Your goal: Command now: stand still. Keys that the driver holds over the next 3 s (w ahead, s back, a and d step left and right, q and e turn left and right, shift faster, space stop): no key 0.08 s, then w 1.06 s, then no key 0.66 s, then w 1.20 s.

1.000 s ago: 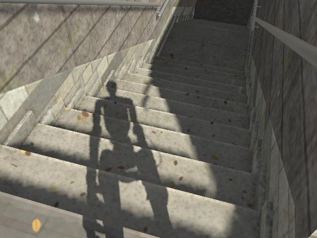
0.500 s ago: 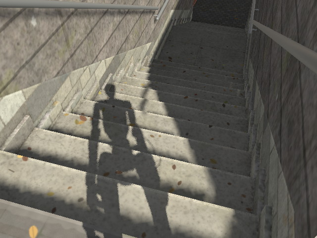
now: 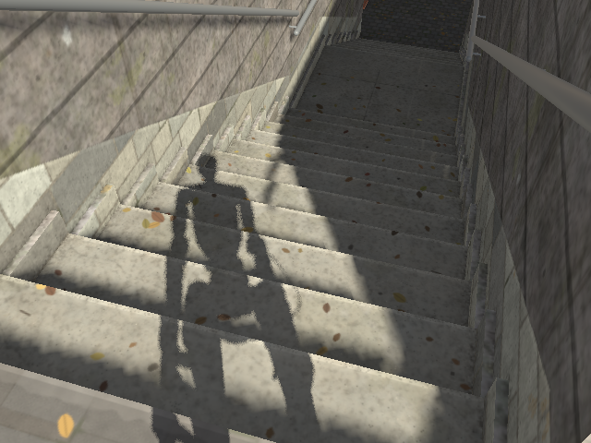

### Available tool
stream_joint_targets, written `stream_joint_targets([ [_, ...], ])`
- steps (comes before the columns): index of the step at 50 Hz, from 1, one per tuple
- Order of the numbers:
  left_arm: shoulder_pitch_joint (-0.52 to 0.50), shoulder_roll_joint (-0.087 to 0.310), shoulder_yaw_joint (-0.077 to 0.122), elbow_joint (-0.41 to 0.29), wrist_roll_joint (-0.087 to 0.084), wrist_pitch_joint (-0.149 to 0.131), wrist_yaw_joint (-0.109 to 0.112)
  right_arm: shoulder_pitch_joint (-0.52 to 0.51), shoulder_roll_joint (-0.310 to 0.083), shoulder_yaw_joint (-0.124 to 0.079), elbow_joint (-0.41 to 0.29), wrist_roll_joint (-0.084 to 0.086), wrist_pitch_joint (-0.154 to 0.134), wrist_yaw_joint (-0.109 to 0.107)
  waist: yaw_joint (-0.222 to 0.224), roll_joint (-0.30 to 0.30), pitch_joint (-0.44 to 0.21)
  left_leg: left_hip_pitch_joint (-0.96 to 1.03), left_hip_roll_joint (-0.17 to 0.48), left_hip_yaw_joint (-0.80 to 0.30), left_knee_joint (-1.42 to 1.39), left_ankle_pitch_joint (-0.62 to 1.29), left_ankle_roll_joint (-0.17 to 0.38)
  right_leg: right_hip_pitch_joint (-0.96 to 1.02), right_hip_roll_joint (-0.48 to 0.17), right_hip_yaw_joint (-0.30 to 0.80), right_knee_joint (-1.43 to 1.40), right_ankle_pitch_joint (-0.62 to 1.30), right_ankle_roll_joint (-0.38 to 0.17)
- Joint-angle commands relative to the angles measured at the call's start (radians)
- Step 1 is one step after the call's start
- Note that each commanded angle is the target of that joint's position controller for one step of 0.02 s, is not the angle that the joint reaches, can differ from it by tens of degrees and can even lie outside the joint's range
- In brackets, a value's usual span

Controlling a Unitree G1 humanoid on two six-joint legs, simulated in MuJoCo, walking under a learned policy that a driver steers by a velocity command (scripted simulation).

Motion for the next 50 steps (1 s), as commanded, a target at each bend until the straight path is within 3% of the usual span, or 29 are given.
stream_joint_targets([
  [1, 0.125, 0.058, 0.005, 0.017, 0.0, 0.002, 0.001, 0.123, -0.062, -0.008, 0.012, 0.0, 0.0, -0.001, 0.001, 0.007, 0.104, -0.037, -0.004, 0.006, -0.019, 0.161, -0.001, -0.053, 0.029, -0.028, -0.024, 0.125, -0.009],
  [4, 0.125, 0.058, 0.004, 0.019, -0.001, 0.0, 0.001, 0.12, -0.062, -0.009, 0.013, 0.0, 0.0, -0.001, 0.001, 0.006, 0.103, -0.038, -0.004, 0.006, -0.015, 0.162, -0.001, -0.058, 0.029, -0.028, -0.021, 0.127, -0.009],
  [6, 0.15, 0.063, 0.007, 0.031, 0.003, 0.002, 0.005, 0.144, -0.062, -0.012, 0.019, -0.003, 0.001, -0.004, -0.001, 0.004, 0.123, -0.048, -0.006, 0.008, -0.038, 0.001, 0.003, -0.065, 0.028, -0.027, -0.041, 0.004, -0.013],
  [9, 0.151, 0.111, 0.036, 0.012, 0.027, -0.007, 0.03, 0.146, -0.128, -0.045, -0.004, -0.032, -0.009, -0.027, -0.007, 0.017, 0.181, -0.12, 0.019, -0.025, -0.043, -0.364, 0.056, -0.113, 0.021, -0.017, -0.011, -0.312, -0.053],
  [10, 0.068, 0.004, -0.001, -0.017, 0.006, -0.015, 0.011, 0.06, -0.023, -0.007, -0.025, -0.01, -0.008, -0.01, 0.0, 0.003, 0.217, -0.126, 0.009, -0.012, -0.033, 0.116, 0.019, -0.118, 0.012, -0.004, -0.041, 0.124, -0.029],
  [11, 0.078, 0.029, 0.005, -0.02, -0.017, -0.016, 0.007, 0.07, -0.039, -0.012, -0.026, 0.017, -0.006, -0.012, -0.001, 0.002, 0.097, -0.049, 0.006, -0.005, 0.011, 0.33, 0.011, -0.04, 0.018, -0.014, 0.005, 0.311, -0.027],
  [12, 0.086, 0.051, 0.008, -0.018, -0.027, -0.02, 0.007, 0.075, -0.057, -0.014, -0.028, 0.025, -0.01, -0.017, -0.003, -0.001, 0.037, -0.004, 0.006, -0.002, 0.044, 0.444, 0.007, -0.006, 0.017, -0.016, 0.042, 0.419, -0.024],
  [13, 0.105, 0.062, 0.01, -0.008, -0.029, -0.021, 0.009, 0.097, -0.075, -0.018, -0.016, 0.024, -0.01, -0.021, -0.005, 0.001, 0.022, 0.008, 0.002, 0.006, 0.052, 0.453, 0.006, 0.004, 0.019, -0.019, 0.049, 0.428, -0.019],
  [16, 0.142, 0.063, 0.005, 0.016, -0.01, -0.009, 0.005, 0.131, -0.073, -0.013, 0.012, 0.002, -0.002, -0.016, -0.004, 0.0, 0.079, -0.025, -0.007, 0.01, 0.019, 0.295, 0.001, -0.026, 0.03, -0.027, 0.018, 0.262, -0.006],
  [34, 0.104, 0.069, 0.007, 0.014, -0.006, -0.008, 0.0, 0.096, -0.077, -0.009, 0.02, 0.003, -0.002, -0.009, -0.001, 0.0, 0.094, -0.055, -0.009, 0.008, -0.007, 0.149, -0.006, -0.044, 0.026, -0.023, -0.011, 0.141, -0.011],
  [35, 0.151, 0.194, 0.05, 0.002, 0.046, -0.019, 0.036, 0.116, -0.192, -0.051, -0.012, -0.052, -0.02, -0.035, -0.002, 0.004, 0.053, -0.09, 0.037, -0.032, 0.079, -0.444, 0.069, -0.08, -0.022, 0.03, 0.071, -0.406, -0.081],
  [36, 0.104, 0.181, 0.054, -0.035, 0.06, -0.037, 0.063, 0.088, -0.178, -0.057, -0.034, -0.071, -0.042, -0.059, -0.009, 0.013, 0.155, -0.191, 0.074, -0.089, 0.103, -0.501, 0.098, -0.196, -0.056, 0.082, 0.092, -0.467, -0.099],
  [37, 0.067, 0.0, -0.002, -0.018, 0.01, -0.039, 0.025, 0.073, -0.004, 0.001, -0.006, -0.013, -0.037, -0.032, -0.007, -0.001, 0.192, -0.17, 0.034, -0.059, -0.034, -0.045, 0.02, -0.147, -0.01, 0.033, -0.02, -0.022, -0.027],
  [38, 0.034, 0.032, 0.008, -0.052, -0.024, -0.036, 0.012, 0.023, -0.047, -0.009, -0.042, 0.026, -0.028, -0.025, 0.0, -0.006, 0.109, -0.101, 0.011, -0.023, 0.023, 0.319, 0.013, -0.086, 0.009, 0.008, 0.019, 0.315, -0.03],
  [39, -0.009, 0.084, 0.024, -0.081, -0.044, -0.047, 0.019, -0.019, -0.1, -0.027, -0.076, 0.048, -0.037, -0.037, -0.003, -0.006, 0.012, -0.054, 0.007, -0.01, 0.107, 0.498, 0.012, -0.047, 0.009, -0.006, 0.102, 0.497, -0.03],
  [40, 0.059, 0.099, 0.027, -0.05, -0.045, -0.043, 0.023, 0.046, -0.112, -0.031, -0.051, 0.044, -0.033, -0.044, -0.007, -0.006, -0.024, -0.012, -0.002, -0.002, 0.104, 0.456, 0.01, -0.014, 0.019, -0.016, 0.105, 0.448, -0.023],
  [41, 0.132, 0.071, 0.015, -0.003, -0.03, -0.028, 0.012, 0.121, -0.083, -0.02, -0.002, 0.023, -0.017, -0.031, -0.007, -0.003, 0.029, -0.019, -0.015, 0.002, 0.047, 0.279, -0.002, -0.025, 0.033, -0.02, 0.049, 0.264, -0.006],
  [42, 0.133, 0.068, 0.012, 0.002, -0.017, -0.02, 0.007, 0.122, -0.076, -0.016, 0.006, 0.008, -0.01, -0.022, -0.005, -0.002, 0.096, -0.046, -0.013, 0.004, 0.027, 0.211, -0.005, -0.053, 0.032, -0.019, 0.027, 0.193, -0.002],
  [43, 0.124, 0.077, 0.013, -0.003, -0.01, -0.017, 0.004, 0.117, -0.081, -0.016, 0.007, 0.005, -0.009, -0.016, -0.004, 0.0, 0.117, -0.06, -0.01, 0.001, 0.021, 0.198, -0.005, -0.063, 0.031, -0.018, 0.022, 0.176, -0.003],
  [48, 0.092, 0.088, 0.014, -0.004, -0.01, -0.013, 0.0, 0.077, -0.097, -0.016, 0.0, 0.007, -0.01, -0.007, -0.001, 0.0, 0.099, -0.058, -0.011, 0.002, 0.005, 0.151, -0.008, -0.053, 0.03, -0.017, 0.003, 0.136, -0.01],
  [49, 0.127, 0.213, 0.057, -0.021, 0.047, -0.026, 0.037, 0.087, -0.21, -0.058, -0.036, -0.053, -0.03, -0.035, -0.002, 0.006, 0.053, -0.097, 0.038, -0.045, 0.098, -0.459, 0.074, -0.092, -0.02, 0.04, 0.095, -0.419, -0.084],
  [50, 0.071, 0.196, 0.059, -0.062, 0.062, -0.046, 0.065, 0.06, -0.196, -0.063, -0.058, -0.074, -0.053, -0.061, -0.012, 0.019, 0.156, -0.192, 0.082, -0.111, 0.113, -0.512, 0.108, -0.216, -0.055, 0.096, 0.111, -0.477, -0.104],
])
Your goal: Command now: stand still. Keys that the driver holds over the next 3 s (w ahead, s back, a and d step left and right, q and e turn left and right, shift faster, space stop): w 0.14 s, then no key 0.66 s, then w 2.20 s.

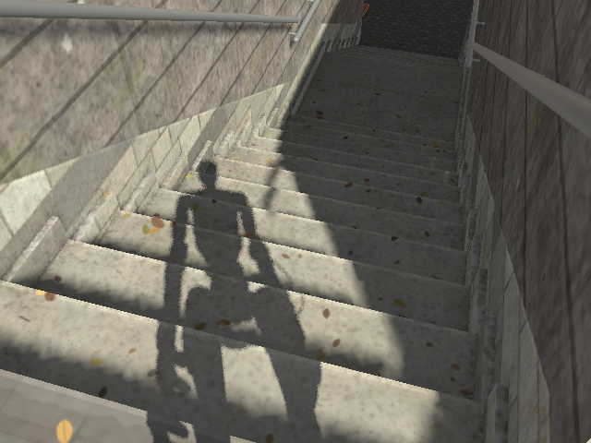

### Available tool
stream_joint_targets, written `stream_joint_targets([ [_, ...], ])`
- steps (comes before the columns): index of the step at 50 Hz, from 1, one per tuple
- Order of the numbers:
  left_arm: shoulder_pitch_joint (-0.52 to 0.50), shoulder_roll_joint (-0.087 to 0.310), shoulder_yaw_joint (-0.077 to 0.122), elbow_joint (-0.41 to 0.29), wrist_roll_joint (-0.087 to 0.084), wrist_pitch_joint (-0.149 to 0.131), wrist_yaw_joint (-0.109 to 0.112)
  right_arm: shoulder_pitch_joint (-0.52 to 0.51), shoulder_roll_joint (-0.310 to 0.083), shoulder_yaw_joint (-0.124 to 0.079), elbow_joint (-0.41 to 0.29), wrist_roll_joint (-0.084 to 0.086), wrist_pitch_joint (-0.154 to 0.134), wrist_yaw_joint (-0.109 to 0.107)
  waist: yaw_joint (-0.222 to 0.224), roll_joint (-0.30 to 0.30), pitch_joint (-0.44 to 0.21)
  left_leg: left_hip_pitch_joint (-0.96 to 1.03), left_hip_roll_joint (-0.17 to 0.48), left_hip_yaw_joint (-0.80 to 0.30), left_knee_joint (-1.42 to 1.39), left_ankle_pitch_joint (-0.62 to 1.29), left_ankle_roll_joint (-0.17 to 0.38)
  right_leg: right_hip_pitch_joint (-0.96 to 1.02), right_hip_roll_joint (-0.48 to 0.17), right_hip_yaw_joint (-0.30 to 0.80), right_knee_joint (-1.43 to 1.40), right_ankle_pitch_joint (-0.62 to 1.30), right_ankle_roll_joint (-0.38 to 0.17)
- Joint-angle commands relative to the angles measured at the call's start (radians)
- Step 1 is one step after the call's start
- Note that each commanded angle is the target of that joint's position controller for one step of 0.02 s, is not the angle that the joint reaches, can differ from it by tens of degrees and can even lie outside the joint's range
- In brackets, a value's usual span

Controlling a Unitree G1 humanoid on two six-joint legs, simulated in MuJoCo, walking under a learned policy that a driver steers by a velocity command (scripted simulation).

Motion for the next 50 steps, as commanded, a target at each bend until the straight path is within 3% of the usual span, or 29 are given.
stream_joint_targets([
  [1, 0.069, -0.013, -0.015, -0.003, -0.011, -0.023, 0.006, 0.076, 0.016, 0.018, -0.002, 0.015, -0.024, -0.008, -0.002, -0.002, 0.207, -0.126, 0.042, -0.067, -0.132, 0.077, 0.002, -0.102, -0.02, 0.039, -0.114, 0.111, -0.003],
  [2, 0.028, 0.024, -0.003, -0.04, -0.049, -0.021, -0.007, 0.027, -0.035, 0.004, -0.036, 0.058, -0.013, -0.001, 0.002, -0.005, 0.119, -0.056, 0.015, -0.026, -0.069, 0.455, -0.006, -0.038, 0.004, 0.01, -0.071, 0.451, -0.003],
  [3, -0.022, 0.086, 0.015, -0.074, -0.068, -0.033, 0.002, -0.017, -0.097, -0.017, -0.074, 0.078, -0.023, -0.017, -0.001, -0.005, 0.015, -0.006, 0.011, -0.012, 0.022, 0.648, -0.003, -0.001, 0.004, -0.005, 0.021, 0.644, -0.007],
  [4, 0.05, 0.099, 0.019, -0.042, -0.065, -0.029, 0.008, 0.05, -0.106, -0.021, -0.049, 0.072, -0.02, -0.027, -0.004, -0.006, -0.03, 0.04, 0.003, -0.003, 0.021, 0.608, -0.004, 0.034, 0.013, -0.014, 0.025, 0.599, -0.002],
  [5, 0.132, 0.062, 0.005, 0.012, -0.05, -0.011, -0.004, 0.131, -0.067, -0.008, 0.006, 0.048, -0.002, -0.012, -0.004, -0.001, 0.029, 0.033, -0.011, 0.001, -0.042, 0.414, -0.02, 0.023, 0.027, -0.018, -0.038, 0.398, 0.018],
  [6, 0.136, 0.055, 0.001, 0.019, -0.037, -0.002, -0.011, 0.136, -0.054, -0.003, 0.018, 0.033, 0.007, -0.002, -0.003, -0.001, 0.107, 0.002, -0.009, 0.002, -0.066, 0.338, -0.025, -0.009, 0.026, -0.018, -0.065, 0.32, 0.024],
  [9, 0.113, 0.074, 0.004, 0.016, -0.032, 0.005, -0.021, 0.115, -0.076, -0.006, 0.019, 0.036, 0.008, 0.015, 0.001, 0.002, 0.108, -0.002, -0.005, -0.003, -0.081, 0.3, -0.025, -0.008, 0.025, -0.015, -0.079, 0.274, 0.017],
  [12, 0.095, 0.074, 0.003, 0.019, -0.029, 0.007, -0.02, 0.092, -0.076, -0.003, 0.017, 0.032, 0.01, 0.017, 0.001, 0.0, 0.108, -0.006, -0.007, -0.001, -0.094, 0.268, -0.027, -0.005, 0.025, -0.015, -0.094, 0.252, 0.015],
  [13, 0.2, 0.202, 0.05, 0.045, 0.012, 0.009, 0.007, 0.18, -0.197, -0.051, 0.022, -0.013, 0.002, -0.005, -0.001, 0.001, 0.088, -0.026, 0.032, -0.04, -0.079, -0.342, 0.047, -0.016, -0.014, 0.029, -0.072, -0.312, -0.055],
  [14, 0.058, 0.034, -0.002, 0.004, -0.005, -0.002, -0.009, 0.059, -0.036, 0.002, 0.005, 0.009, -0.002, 0.011, 0.004, 0.009, 0.249, -0.113, 0.004, -0.022, -0.131, 0.07, -0.011, -0.09, 0.01, 0.007, -0.13, 0.089, -0.001],
  [15, 0.062, 0.051, 0.002, -0.001, -0.029, 0.002, -0.015, 0.06, -0.051, -0.002, -0.001, 0.033, 0.008, 0.012, 0.003, -0.001, 0.143, -0.042, 0.0, -0.016, -0.114, 0.272, -0.015, -0.028, 0.02, 0.0, -0.115, 0.271, 0.001],
  [16, 0.047, 0.049, -0.001, -0.008, -0.042, -0.002, -0.018, 0.046, -0.055, 0.0, -0.013, 0.046, 0.005, 0.012, 0.001, -0.005, 0.077, 0.001, 0.0, -0.014, -0.076, 0.386, -0.018, 0.011, 0.017, -0.002, -0.076, 0.381, 0.003],
  [17, 0.062, 0.072, 0.005, 0.002, -0.052, -0.006, -0.016, 0.058, -0.079, -0.007, -0.006, 0.054, 0.002, 0.007, -0.001, -0.004, 0.057, 0.028, 0.004, -0.006, -0.056, 0.448, -0.02, 0.027, 0.014, -0.009, -0.058, 0.441, 0.007],
  [20, 0.103, 0.072, 0.0, 0.027, -0.03, 0.004, -0.018, 0.108, -0.074, -0.002, 0.026, 0.03, 0.011, 0.01, -0.001, 0.002, 0.095, 0.015, -0.006, -0.002, -0.085, 0.349, -0.023, 0.008, 0.025, -0.014, -0.085, 0.328, 0.015],
  [27, 0.104, 0.069, -0.003, 0.036, -0.028, 0.009, -0.019, 0.104, -0.072, 0.002, 0.032, 0.03, 0.012, 0.015, 0.001, 0.001, 0.101, 0.004, -0.006, -0.001, -0.101, 0.281, -0.027, 0.0, 0.025, -0.015, -0.102, 0.262, 0.015],
  [28, 0.144, 0.077, 0.002, 0.052, -0.025, 0.012, -0.014, 0.143, -0.076, -0.003, 0.043, 0.026, 0.013, 0.012, -0.001, 0.0, 0.103, 0.006, -0.007, 0.001, -0.125, 0.108, -0.019, 0.004, 0.026, -0.016, -0.125, 0.106, 0.008],
  [29, 0.093, 0.061, -0.005, 0.033, -0.021, 0.01, -0.018, 0.097, -0.061, 0.004, 0.03, 0.024, 0.013, 0.016, 0.002, 0.002, 0.154, -0.028, -0.006, -0.003, -0.119, 0.223, -0.026, -0.024, 0.023, -0.012, -0.12, 0.218, 0.013],
  [30, 0.096, 0.068, -0.003, 0.034, -0.026, 0.009, -0.019, 0.1, -0.069, 0.002, 0.03, 0.029, 0.013, 0.016, 0.001, 0.001, 0.11, -0.004, -0.004, -0.004, -0.109, 0.277, -0.025, 0.0, 0.023, -0.013, -0.108, 0.263, 0.012],
  [32, 0.098, 0.067, -0.003, 0.034, -0.032, 0.006, -0.018, 0.098, -0.072, 0.002, 0.028, 0.033, 0.011, 0.013, 0.001, 0.001, 0.088, 0.012, -0.002, -0.003, -0.093, 0.334, -0.024, 0.009, 0.022, -0.015, -0.095, 0.312, 0.012],
  [34, 0.127, 0.063, -0.003, 0.049, -0.025, 0.011, -0.016, 0.131, -0.06, 0.003, 0.042, 0.026, 0.015, 0.013, 0.0, 0.001, 0.137, -0.009, -0.006, -0.002, -0.13, 0.166, -0.022, -0.009, 0.024, -0.014, -0.13, 0.162, 0.011],
  [37, 0.1, 0.067, -0.004, 0.035, -0.031, 0.007, -0.018, 0.104, -0.071, 0.002, 0.03, 0.033, 0.011, 0.013, 0.002, 0.002, 0.088, 0.014, -0.002, -0.003, -0.095, 0.342, -0.024, 0.012, 0.022, -0.016, -0.096, 0.318, 0.012],
  [41, 0.138, 0.067, -0.003, 0.055, -0.024, 0.013, -0.015, 0.146, -0.064, 0.002, 0.048, 0.026, 0.015, 0.014, -0.001, 0.001, 0.13, -0.006, -0.006, -0.002, -0.133, 0.145, -0.021, -0.005, 0.024, -0.016, -0.132, 0.142, 0.011],
  [42, 0.1, 0.062, -0.006, 0.038, -0.023, 0.01, -0.018, 0.109, -0.062, 0.005, 0.035, 0.026, 0.014, 0.016, 0.002, 0.003, 0.142, -0.018, -0.004, -0.004, -0.118, 0.259, -0.024, -0.013, 0.022, -0.014, -0.118, 0.246, 0.013],
  [43, 0.101, 0.067, -0.004, 0.037, -0.028, 0.008, -0.019, 0.108, -0.069, 0.003, 0.033, 0.031, 0.012, 0.015, 0.002, 0.002, 0.101, 0.004, -0.002, -0.004, -0.104, 0.319, -0.023, 0.008, 0.022, -0.016, -0.104, 0.296, 0.012],
  [45, 0.107, 0.064, -0.005, 0.041, -0.031, 0.006, -0.017, 0.111, -0.067, 0.003, 0.034, 0.033, 0.011, 0.013, 0.001, 0.001, 0.087, 0.015, -0.003, -0.002, -0.094, 0.344, -0.023, 0.011, 0.022, -0.018, -0.095, 0.317, 0.013],
  [46, 0.113, 0.063, -0.006, 0.044, -0.029, 0.007, -0.017, 0.119, -0.065, 0.004, 0.038, 0.03, 0.012, 0.012, 0.0, 0.001, 0.093, 0.011, -0.005, -0.001, -0.099, 0.318, -0.024, 0.006, 0.024, -0.018, -0.1, 0.292, 0.014],
  [47, 0.21, 0.162, 0.033, 0.073, -0.001, 0.012, 0.005, 0.205, -0.155, -0.035, 0.049, -0.001, 0.008, -0.004, -0.004, 0.003, 0.087, -0.001, 0.015, -0.019, -0.11, -0.239, 0.029, -0.002, 0.007, 0.0, -0.098, -0.214, -0.033],
  [48, 0.085, 0.031, -0.009, 0.031, -0.007, 0.005, -0.011, 0.095, -0.029, 0.008, 0.029, 0.011, 0.006, 0.012, 0.003, 0.008, 0.245, -0.094, -0.001, -0.015, -0.138, 0.116, -0.015, -0.082, 0.016, -0.003, -0.139, 0.13, 0.005],
  [50, 0.086, 0.049, -0.006, 0.023, -0.036, 0.003, -0.018, 0.094, -0.053, 0.004, 0.016, 0.04, 0.008, 0.014, 0.001, 0.0, 0.094, 0.005, 0.001, -0.012, -0.09, 0.371, -0.02, 0.008, 0.019, -0.01, -0.089, 0.351, 0.008],
])
Over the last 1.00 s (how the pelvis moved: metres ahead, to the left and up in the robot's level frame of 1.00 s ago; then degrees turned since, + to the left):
0.00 0.00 0.00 0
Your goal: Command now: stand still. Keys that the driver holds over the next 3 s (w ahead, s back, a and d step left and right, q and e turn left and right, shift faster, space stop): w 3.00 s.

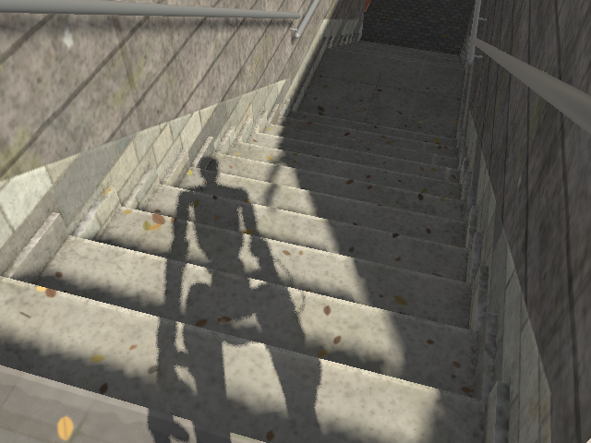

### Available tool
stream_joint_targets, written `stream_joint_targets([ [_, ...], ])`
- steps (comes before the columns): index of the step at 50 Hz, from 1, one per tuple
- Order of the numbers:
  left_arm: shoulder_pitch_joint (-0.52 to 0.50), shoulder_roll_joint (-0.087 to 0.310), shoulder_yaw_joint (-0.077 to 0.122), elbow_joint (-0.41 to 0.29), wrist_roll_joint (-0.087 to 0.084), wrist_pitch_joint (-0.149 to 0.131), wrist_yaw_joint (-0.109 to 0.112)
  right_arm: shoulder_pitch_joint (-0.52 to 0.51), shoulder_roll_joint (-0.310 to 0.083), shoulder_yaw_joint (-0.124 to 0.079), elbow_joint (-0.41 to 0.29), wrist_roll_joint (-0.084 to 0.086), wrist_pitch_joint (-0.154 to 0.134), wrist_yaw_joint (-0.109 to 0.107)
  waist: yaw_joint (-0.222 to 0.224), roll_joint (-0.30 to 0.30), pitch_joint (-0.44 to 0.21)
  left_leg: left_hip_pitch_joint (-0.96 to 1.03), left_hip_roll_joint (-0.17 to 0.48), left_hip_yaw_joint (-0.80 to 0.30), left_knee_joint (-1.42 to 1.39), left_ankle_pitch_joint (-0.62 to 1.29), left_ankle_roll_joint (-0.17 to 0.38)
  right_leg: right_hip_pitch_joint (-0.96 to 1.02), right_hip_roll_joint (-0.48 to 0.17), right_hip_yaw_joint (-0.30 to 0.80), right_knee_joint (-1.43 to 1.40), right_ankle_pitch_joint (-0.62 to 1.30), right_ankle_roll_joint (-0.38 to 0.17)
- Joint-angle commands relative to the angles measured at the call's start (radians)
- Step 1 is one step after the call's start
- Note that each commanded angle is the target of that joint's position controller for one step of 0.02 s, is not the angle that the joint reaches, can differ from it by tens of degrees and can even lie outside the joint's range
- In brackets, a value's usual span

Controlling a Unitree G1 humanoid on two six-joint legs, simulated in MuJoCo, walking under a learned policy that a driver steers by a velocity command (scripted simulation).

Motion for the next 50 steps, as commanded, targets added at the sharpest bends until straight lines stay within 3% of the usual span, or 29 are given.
stream_joint_targets([
  [1, 0.082, 0.064, 0.007, -0.006, -0.022, -0.007, -0.002, 0.081, -0.07, -0.008, -0.008, 0.021, -0.004, -0.001, 0.0, 0.0, 0.057, -0.01, 0.005, 0.004, -0.004, 0.338, 0.0, -0.015, 0.013, -0.018, -0.007, 0.317, -0.009],
  [2, 0.106, 0.062, 0.005, 0.004, -0.017, -0.004, -0.002, 0.105, -0.07, -0.008, 0.003, 0.017, 0.0, -0.005, -0.001, 0.0, 0.042, -0.001, -0.006, 0.007, -0.011, 0.297, -0.006, -0.01, 0.023, -0.021, -0.015, 0.279, -0.003],
  [5, 0.114, 0.068, 0.005, 0.009, -0.006, -0.001, -0.002, 0.117, -0.068, -0.006, 0.013, 0.005, 0.003, -0.006, -0.001, 0.002, 0.082, -0.029, -0.008, 0.012, -0.019, 0.233, -0.01, -0.031, 0.024, -0.025, -0.022, 0.221, 0.002],
  [16, 0.098, 0.066, 0.004, 0.012, -0.005, 0.0, -0.004, 0.1, -0.068, -0.005, 0.015, 0.003, 0.002, 0.002, 0.0, 0.001, 0.092, -0.04, -0.006, 0.008, -0.035, 0.173, -0.005, -0.04, 0.021, -0.021, -0.038, 0.159, -0.003],
  [17, 0.152, 0.19, 0.048, 0.003, 0.049, -0.008, 0.03, 0.13, -0.182, -0.047, -0.013, -0.053, -0.015, -0.024, -0.002, 0.005, 0.053, -0.074, 0.043, -0.04, 0.042, -0.446, 0.075, -0.076, -0.028, 0.037, 0.04, -0.407, -0.077],
  [18, 0.096, 0.173, 0.05, -0.039, 0.066, -0.028, 0.057, 0.101, -0.165, -0.052, -0.036, -0.075, -0.037, -0.048, -0.01, 0.02, 0.164, -0.174, 0.084, -0.104, 0.061, -0.505, 0.109, -0.202, -0.06, 0.091, 0.062, -0.47, -0.097],
  [19, 0.059, -0.011, -0.008, -0.019, 0.011, -0.033, 0.019, 0.063, 0.017, 0.01, -0.017, -0.013, -0.036, -0.023, 0.0, -0.014, 0.187, -0.156, 0.037, -0.057, -0.059, -0.03, 0.019, -0.141, -0.023, 0.047, -0.055, -0.001, -0.024],
  [20, 0.025, 0.02, 0.002, -0.055, -0.021, -0.033, 0.007, 0.017, -0.034, -0.004, -0.047, 0.031, -0.027, -0.014, 0.003, -0.004, 0.105, -0.094, 0.013, -0.024, -0.005, 0.32, 0.014, -0.08, 0.004, 0.012, -0.01, 0.33, -0.019],
  [21, -0.022, 0.079, 0.02, -0.085, -0.043, -0.045, 0.014, -0.022, -0.088, -0.022, -0.082, 0.054, -0.036, -0.026, -0.002, -0.009, 0.006, -0.048, 0.008, -0.009, 0.08, 0.497, 0.015, -0.039, 0.001, -0.003, 0.078, 0.517, -0.021],
  [22, 0.048, 0.096, 0.024, -0.053, -0.043, -0.041, 0.018, 0.041, -0.099, -0.026, -0.058, 0.049, -0.033, -0.034, -0.004, -0.01, -0.03, -0.009, -0.001, 0.001, 0.078, 0.454, 0.011, -0.007, 0.011, -0.012, 0.082, 0.47, -0.014],
  [23, 0.126, 0.069, 0.013, -0.004, -0.028, -0.022, 0.008, 0.12, -0.07, -0.015, -0.007, 0.024, -0.015, -0.021, -0.005, -0.001, 0.024, -0.012, -0.014, 0.005, 0.021, 0.28, -0.004, -0.019, 0.025, -0.015, 0.024, 0.281, 0.003],
  [24, 0.129, 0.066, 0.01, 0.0, -0.016, -0.013, 0.003, 0.123, -0.062, -0.012, 0.002, 0.008, -0.007, -0.013, -0.003, -0.002, 0.096, -0.039, -0.011, 0.007, 0.001, 0.216, -0.008, -0.051, 0.025, -0.016, 0.0, 0.21, 0.006],
  [25, 0.119, 0.074, 0.011, -0.004, -0.009, -0.01, -0.001, 0.118, -0.068, -0.012, 0.002, 0.004, -0.005, -0.006, -0.002, -0.001, 0.114, -0.051, -0.008, 0.004, -0.003, 0.207, -0.007, -0.059, 0.024, -0.014, -0.004, 0.198, 0.004],
  [28, 0.096, 0.079, 0.012, -0.007, -0.009, -0.007, -0.006, 0.087, -0.082, -0.014, -0.004, 0.009, -0.007, 0.002, 0.0, 0.0, 0.092, -0.04, -0.006, 0.002, -0.013, 0.186, -0.006, -0.048, 0.024, -0.012, -0.017, 0.169, -0.002],
  [46, 0.089, 0.073, 0.007, 0.012, -0.006, -0.004, -0.004, 0.082, -0.075, -0.008, 0.012, 0.005, -0.002, 0.002, 0.0, 0.0, 0.085, -0.034, -0.005, 0.003, -0.03, 0.17, -0.006, -0.042, 0.023, -0.014, -0.036, 0.155, -0.003],
  [47, 0.121, 0.191, 0.048, -0.01, 0.051, -0.015, 0.032, 0.092, -0.183, -0.048, -0.027, -0.055, -0.021, -0.026, -0.001, 0.004, 0.04, -0.075, 0.046, -0.048, 0.068, -0.441, 0.075, -0.085, -0.031, 0.052, 0.056, -0.406, -0.079],
  [48, 0.067, 0.174, 0.05, -0.052, 0.065, -0.037, 0.06, 0.067, -0.166, -0.052, -0.05, -0.076, -0.046, -0.053, -0.011, 0.017, 0.144, -0.174, 0.089, -0.116, 0.082, -0.492, 0.111, -0.211, -0.066, 0.11, 0.071, -0.467, -0.1],
  [49, 0.045, -0.007, -0.008, -0.022, 0.006, -0.043, 0.02, 0.051, 0.012, 0.009, -0.021, -0.009, -0.045, -0.026, -0.004, -0.015, 0.173, -0.151, 0.042, -0.066, -0.051, -0.023, 0.017, -0.147, -0.027, 0.061, -0.048, -0.005, -0.023],
  [50, 0.013, 0.033, 0.006, -0.058, -0.026, -0.042, 0.008, -0.001, -0.046, -0.007, -0.053, 0.035, -0.036, -0.016, 0.003, -0.004, 0.1, -0.095, 0.014, -0.028, 0.007, 0.331, 0.013, -0.089, 0.004, 0.019, 0.001, 0.335, -0.018],
])
Over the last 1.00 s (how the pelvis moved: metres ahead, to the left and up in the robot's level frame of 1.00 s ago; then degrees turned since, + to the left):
0.00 0.00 0.00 0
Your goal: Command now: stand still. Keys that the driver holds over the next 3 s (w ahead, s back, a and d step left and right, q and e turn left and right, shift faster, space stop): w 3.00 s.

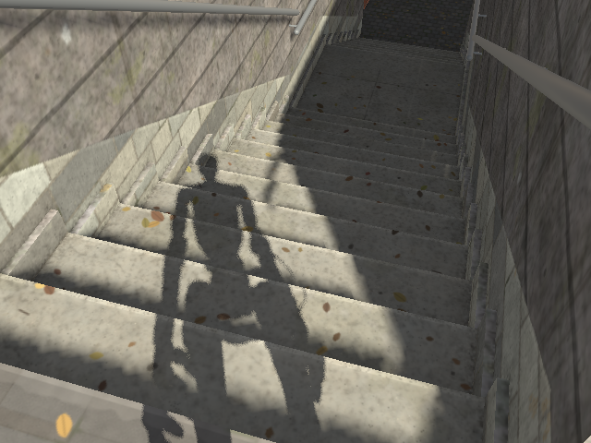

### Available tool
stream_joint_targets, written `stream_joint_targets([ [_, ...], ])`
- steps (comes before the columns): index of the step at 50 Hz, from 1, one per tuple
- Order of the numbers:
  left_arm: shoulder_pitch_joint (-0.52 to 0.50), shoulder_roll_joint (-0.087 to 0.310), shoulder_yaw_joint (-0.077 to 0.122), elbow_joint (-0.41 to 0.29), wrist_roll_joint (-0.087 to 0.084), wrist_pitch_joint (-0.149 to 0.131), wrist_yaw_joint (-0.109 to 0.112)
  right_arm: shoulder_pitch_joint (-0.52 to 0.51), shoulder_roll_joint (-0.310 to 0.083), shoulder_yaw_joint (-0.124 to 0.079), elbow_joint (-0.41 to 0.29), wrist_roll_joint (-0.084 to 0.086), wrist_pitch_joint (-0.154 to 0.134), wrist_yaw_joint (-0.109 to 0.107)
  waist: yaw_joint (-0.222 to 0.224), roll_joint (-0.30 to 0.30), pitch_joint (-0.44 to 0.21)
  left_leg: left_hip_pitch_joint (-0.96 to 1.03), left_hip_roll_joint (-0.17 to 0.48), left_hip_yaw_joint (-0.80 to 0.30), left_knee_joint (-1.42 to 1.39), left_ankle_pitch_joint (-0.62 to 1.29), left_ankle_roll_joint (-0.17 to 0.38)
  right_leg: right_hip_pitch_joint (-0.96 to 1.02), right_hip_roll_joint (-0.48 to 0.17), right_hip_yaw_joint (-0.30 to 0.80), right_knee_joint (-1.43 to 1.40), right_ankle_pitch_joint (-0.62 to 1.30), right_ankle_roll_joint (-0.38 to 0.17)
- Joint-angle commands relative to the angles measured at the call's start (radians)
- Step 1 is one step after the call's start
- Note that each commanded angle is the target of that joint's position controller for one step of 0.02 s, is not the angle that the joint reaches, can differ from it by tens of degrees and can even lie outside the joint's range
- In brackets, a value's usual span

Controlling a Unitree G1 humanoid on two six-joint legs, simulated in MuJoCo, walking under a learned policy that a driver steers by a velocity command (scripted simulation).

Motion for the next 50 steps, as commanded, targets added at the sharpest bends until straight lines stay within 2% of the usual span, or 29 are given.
stream_joint_targets([
  [1, -0.039, 0.083, 0.017, -0.077, -0.057, -0.029, 0.0, -0.039, -0.095, -0.02, -0.077, 0.07, -0.019, -0.01, 0.0, -0.009, -0.004, 0.003, 0.009, -0.005, 0.033, 0.522, 0.008, -0.004, -0.005, -0.008, 0.028, 0.546, -0.01],
  [2, 0.033, 0.099, 0.022, -0.045, -0.055, -0.025, 0.006, 0.026, -0.102, -0.024, -0.054, 0.063, -0.016, -0.021, -0.002, -0.011, -0.047, 0.041, 0.001, 0.004, 0.032, 0.474, 0.005, 0.032, 0.004, -0.018, 0.034, 0.496, -0.006],
  [3, 0.116, 0.06, 0.008, 0.009, -0.039, -0.004, -0.006, 0.114, -0.061, -0.009, 0.003, 0.036, 0.003, -0.006, -0.002, 0.0, 0.016, 0.035, -0.011, 0.008, -0.034, 0.281, -0.013, 0.018, 0.018, -0.021, -0.031, 0.283, 0.015],
  [4, 0.121, 0.051, 0.004, 0.015, -0.027, 0.007, -0.014, 0.121, -0.05, -0.006, 0.014, 0.02, 0.014, 0.005, -0.001, 0.0, 0.1, 0.004, -0.009, 0.009, -0.057, 0.211, -0.018, -0.017, 0.019, -0.022, -0.058, 0.204, 0.021],
  [5, 0.111, 0.062, 0.006, 0.01, -0.021, 0.011, -0.019, 0.116, -0.059, -0.007, 0.016, 0.017, 0.016, 0.013, 0.0, 0.002, 0.118, -0.006, -0.006, 0.005, -0.062, 0.204, -0.018, -0.025, 0.018, -0.02, -0.063, 0.191, 0.02],
  [7, 0.094, 0.071, 0.008, 0.008, -0.023, 0.013, -0.025, 0.094, -0.075, -0.01, 0.01, 0.024, 0.014, 0.023, 0.002, 0.002, 0.098, 0.008, -0.003, 0.002, -0.068, 0.192, -0.016, -0.015, 0.018, -0.018, -0.071, 0.17, 0.014],
  [8, 0.085, 0.07, 0.007, 0.008, -0.021, 0.014, -0.025, 0.08, -0.075, -0.01, 0.007, 0.022, 0.015, 0.024, 0.003, 0.001, 0.095, 0.008, -0.005, 0.003, -0.073, 0.18, -0.017, -0.013, 0.019, -0.018, -0.078, 0.159, 0.013],
  [14, 0.063, 0.07, 0.006, 0.013, -0.018, 0.015, -0.023, 0.06, -0.075, -0.008, 0.011, 0.017, 0.018, 0.022, 0.002, 0.002, 0.089, 0.01, -0.005, 0.004, -0.083, 0.175, -0.016, -0.004, 0.018, -0.018, -0.09, 0.163, 0.011],
  [28, 0.081, 0.063, 0.0, 0.03, -0.017, 0.019, -0.023, 0.079, -0.067, -0.002, 0.027, 0.016, 0.021, 0.022, 0.002, 0.001, 0.086, 0.018, -0.004, 0.006, -0.093, 0.172, -0.016, -0.001, 0.017, -0.02, -0.1, 0.159, 0.011],
  [29, 0.111, 0.178, 0.041, 0.006, 0.04, 0.007, 0.013, 0.087, -0.173, -0.041, -0.013, -0.045, 0.003, -0.005, 0.001, 0.003, 0.04, -0.026, 0.047, -0.046, 0.009, -0.436, 0.065, -0.044, -0.038, 0.048, -0.009, -0.405, -0.067],
  [30, 0.05, 0.023, -0.006, 0.012, 0.004, 0.002, -0.009, 0.065, -0.022, 0.004, 0.015, -0.004, 0.002, 0.011, -0.001, 0.007, 0.194, -0.095, 0.016, -0.028, -0.122, -0.049, 0.002, -0.09, -0.006, 0.013, -0.123, -0.038, -0.005],
  [31, 0.055, 0.044, 0.001, 0.001, -0.02, 0.007, -0.017, 0.054, -0.046, -0.001, 0.002, 0.022, 0.01, 0.015, 0.004, -0.003, 0.137, -0.038, 0.003, -0.012, -0.101, 0.178, -0.007, -0.045, 0.012, -0.004, -0.105, 0.173, 0.0],
  [32, 0.036, 0.054, 0.002, -0.01, -0.04, 0.001, -0.02, 0.031, -0.065, -0.005, -0.018, 0.042, 0.008, 0.013, 0.0, -0.013, 0.058, 0.009, 0.002, -0.002, -0.048, 0.312, -0.014, -0.005, 0.009, -0.008, -0.057, 0.322, 0.006],
  [33, 0.039, 0.081, 0.01, -0.011, -0.048, -0.006, -0.014, 0.037, -0.094, -0.014, -0.018, 0.05, 0.003, 0.004, -0.001, -0.006, 0.021, 0.036, 0.005, 0.005, -0.013, 0.398, -0.013, 0.025, 0.006, -0.017, -0.022, 0.411, 0.009],
  [34, 0.091, 0.066, 0.005, 0.018, -0.034, 0.003, -0.017, 0.092, -0.073, -0.007, 0.012, 0.034, 0.013, 0.006, -0.001, -0.003, 0.023, 0.041, -0.008, 0.007, -0.046, 0.287, -0.019, 0.028, 0.02, -0.02, -0.052, 0.292, 0.016],
  [35, 0.096, 0.063, 0.003, 0.019, -0.025, 0.007, -0.018, 0.092, -0.067, -0.006, 0.018, 0.024, 0.016, 0.008, 0.001, 0.003, 0.07, 0.019, -0.008, 0.011, -0.058, 0.239, -0.022, 0.01, 0.019, -0.022, -0.064, 0.247, 0.017],
  [36, 0.098, 0.067, 0.003, 0.02, -0.02, 0.01, -0.019, 0.095, -0.067, -0.005, 0.02, 0.018, 0.019, 0.011, 0.001, 0.005, 0.09, 0.009, -0.007, 0.009, -0.063, 0.224, -0.024, -0.002, 0.018, -0.02, -0.068, 0.228, 0.016],
  [40, 0.087, 0.068, 0.004, 0.019, -0.02, 0.015, -0.022, 0.082, -0.073, -0.006, 0.019, 0.02, 0.018, 0.017, 0.002, 0.002, 0.092, 0.007, -0.008, 0.008, -0.074, 0.175, -0.025, -0.009, 0.021, -0.021, -0.082, 0.168, 0.016],
  [49, 0.079, 0.068, 0.003, 0.022, -0.018, 0.014, -0.022, 0.075, -0.072, -0.004, 0.023, 0.018, 0.018, 0.017, 0.002, 0.002, 0.089, 0.006, -0.008, 0.007, -0.08, 0.161, -0.024, -0.009, 0.021, -0.022, -0.088, 0.155, 0.016],
  [50, 0.109, 0.181, 0.042, -0.001, 0.042, 0.002, 0.012, 0.082, -0.177, -0.043, -0.017, -0.045, 0.001, -0.011, 0.001, 0.004, 0.046, -0.038, 0.045, -0.048, 0.022, -0.457, 0.059, -0.054, -0.036, 0.051, -0.001, -0.424, -0.067],
])
Over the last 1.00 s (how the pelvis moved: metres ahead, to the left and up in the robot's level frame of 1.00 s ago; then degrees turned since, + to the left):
0.00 0.00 0.00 0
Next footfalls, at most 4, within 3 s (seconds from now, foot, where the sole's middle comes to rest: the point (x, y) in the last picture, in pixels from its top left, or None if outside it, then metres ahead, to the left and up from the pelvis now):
none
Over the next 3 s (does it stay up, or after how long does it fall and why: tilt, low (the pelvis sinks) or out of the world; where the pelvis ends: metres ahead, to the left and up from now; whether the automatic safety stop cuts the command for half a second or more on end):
stays up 0.00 0.00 0.00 its command is cut before an obstacle from the start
